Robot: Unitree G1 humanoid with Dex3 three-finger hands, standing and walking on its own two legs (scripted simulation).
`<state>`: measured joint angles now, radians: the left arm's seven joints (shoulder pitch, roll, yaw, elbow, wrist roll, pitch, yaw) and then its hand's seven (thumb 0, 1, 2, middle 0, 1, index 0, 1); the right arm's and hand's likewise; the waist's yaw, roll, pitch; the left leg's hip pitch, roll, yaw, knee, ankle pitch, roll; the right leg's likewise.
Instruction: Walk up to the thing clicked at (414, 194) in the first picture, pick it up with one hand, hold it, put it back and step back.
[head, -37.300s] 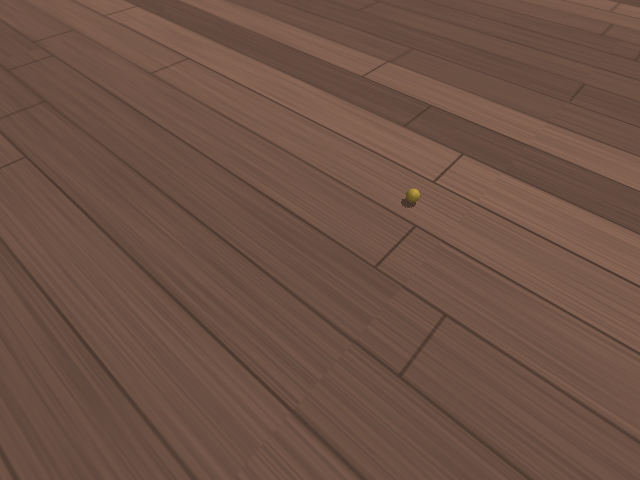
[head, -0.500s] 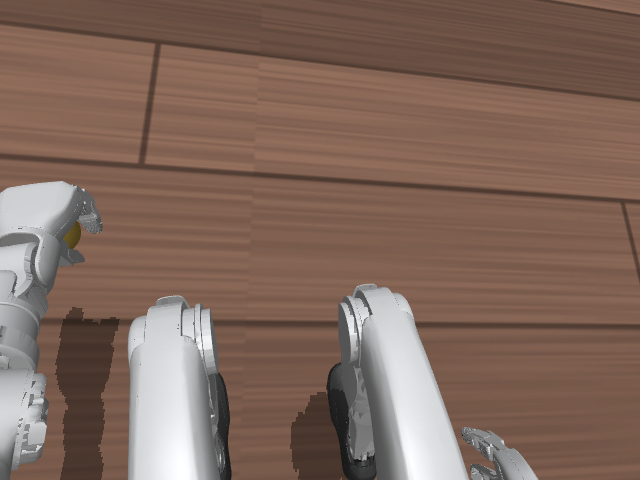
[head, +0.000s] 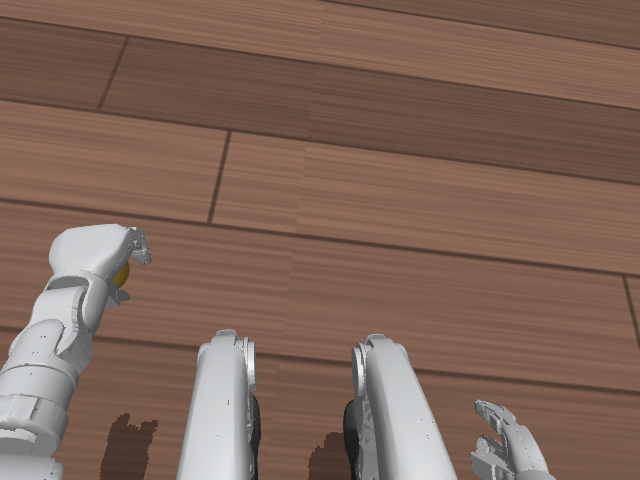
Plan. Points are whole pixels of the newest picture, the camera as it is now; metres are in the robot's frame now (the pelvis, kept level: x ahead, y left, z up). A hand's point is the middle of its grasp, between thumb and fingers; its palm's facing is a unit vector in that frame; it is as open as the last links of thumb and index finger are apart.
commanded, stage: lift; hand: left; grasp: from above
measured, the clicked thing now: (103, 270) +0.39 +0.30 -0.11
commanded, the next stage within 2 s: hold in 0.84 s
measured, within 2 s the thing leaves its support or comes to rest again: neither
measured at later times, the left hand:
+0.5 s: hand (54, 240) +0.35 +0.26 +0.09, palm faces -0.44 -0.10 -0.89, open 7.1 cm
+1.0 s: hand (30, 174) +0.37 +0.24 +0.16, palm faces -0.44 -0.10 -0.89, open 6.9 cm
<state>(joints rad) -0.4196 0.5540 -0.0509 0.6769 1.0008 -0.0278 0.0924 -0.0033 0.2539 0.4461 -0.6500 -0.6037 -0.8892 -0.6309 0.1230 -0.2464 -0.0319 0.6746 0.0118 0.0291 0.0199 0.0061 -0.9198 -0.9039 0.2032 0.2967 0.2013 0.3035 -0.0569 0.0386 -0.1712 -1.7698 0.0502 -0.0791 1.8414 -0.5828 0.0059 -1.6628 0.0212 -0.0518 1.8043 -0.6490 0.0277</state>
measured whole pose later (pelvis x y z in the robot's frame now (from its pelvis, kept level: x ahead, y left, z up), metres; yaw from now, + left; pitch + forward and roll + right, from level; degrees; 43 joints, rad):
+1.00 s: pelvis +0.07 +0.00 +0.24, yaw +2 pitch +9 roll -1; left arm -0.31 0.37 -0.19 0.84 0.99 0.03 0.15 0.01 0.24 0.49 -0.65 -0.59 -0.96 -0.66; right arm 0.26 -0.24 -0.04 0.74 0.04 -0.01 -0.04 0.01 -0.91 -0.90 0.20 0.30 0.20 0.30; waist -0.05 0.04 -0.07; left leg -0.59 0.03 0.03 0.78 -0.33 0.00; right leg -0.54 0.00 0.02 0.75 -0.37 0.03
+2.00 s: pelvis +0.08 +0.00 +0.26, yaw +2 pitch +2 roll +0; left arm -0.25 0.39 -0.22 0.67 0.99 0.02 0.00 0.00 0.25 0.48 -0.64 -0.58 -0.93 -0.63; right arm 0.20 -0.25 -0.04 0.69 0.07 0.07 -0.05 0.01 -0.91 -0.90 0.20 0.30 0.20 0.30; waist 0.00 0.05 -0.02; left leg -0.32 0.03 0.05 0.52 -0.23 -0.01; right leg -0.29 -0.01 0.03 0.53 -0.28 0.02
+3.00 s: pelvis +0.08 +0.00 +0.27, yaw +2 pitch +1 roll +0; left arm -0.21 0.39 -0.21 0.61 0.99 0.01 -0.02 0.00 0.24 0.49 -0.65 -0.60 -0.88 -0.64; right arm 0.18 -0.25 -0.03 0.69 0.08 0.07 -0.06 0.01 -0.91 -0.91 0.20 0.30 0.20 0.30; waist 0.01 0.06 -0.01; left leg -0.28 0.03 0.05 0.47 -0.21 -0.01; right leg -0.25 -0.01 0.03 0.49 -0.25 0.01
